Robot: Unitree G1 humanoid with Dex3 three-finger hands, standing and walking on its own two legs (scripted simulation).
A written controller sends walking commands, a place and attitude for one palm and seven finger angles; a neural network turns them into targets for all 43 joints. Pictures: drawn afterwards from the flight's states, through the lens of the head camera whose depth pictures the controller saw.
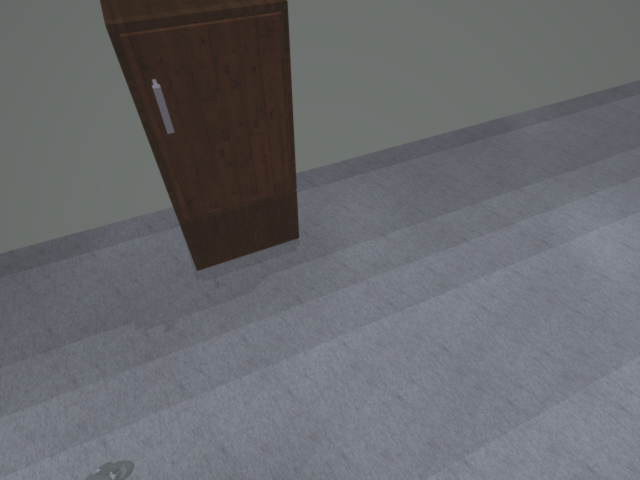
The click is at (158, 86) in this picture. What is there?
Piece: cupboard door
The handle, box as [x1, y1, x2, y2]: [152, 79, 174, 133]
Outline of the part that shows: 152,79 152,87 167,133 174,132 160,86 156,83 155,79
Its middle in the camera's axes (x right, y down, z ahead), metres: -0.42 -0.34 +1.01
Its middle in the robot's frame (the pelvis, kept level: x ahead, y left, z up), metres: +0.97 +0.46 -0.04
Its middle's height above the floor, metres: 0.73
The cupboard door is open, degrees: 0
